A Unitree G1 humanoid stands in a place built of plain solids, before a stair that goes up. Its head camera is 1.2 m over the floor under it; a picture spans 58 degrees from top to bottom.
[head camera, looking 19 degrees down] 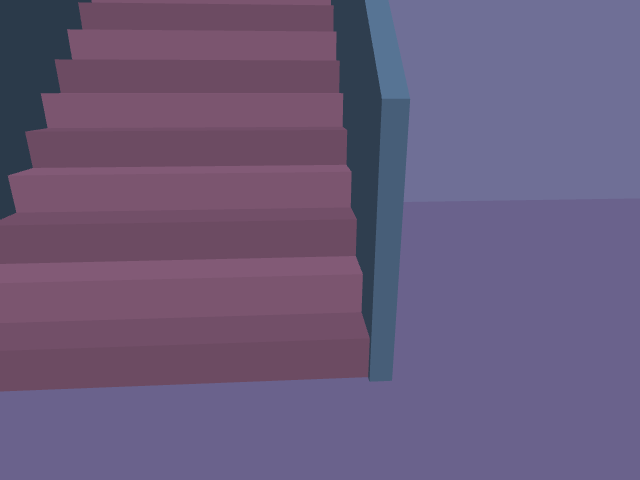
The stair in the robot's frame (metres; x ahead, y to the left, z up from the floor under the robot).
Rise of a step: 0.20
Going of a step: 0.23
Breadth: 1.78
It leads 4 degrees to the left of straight ahead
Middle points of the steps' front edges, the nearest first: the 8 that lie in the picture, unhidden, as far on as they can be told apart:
1.56 0.67 0.20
1.79 0.69 0.40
2.03 0.70 0.59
2.26 0.72 0.79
2.49 0.73 0.99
2.72 0.74 1.19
2.96 0.76 1.39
3.19 0.77 1.58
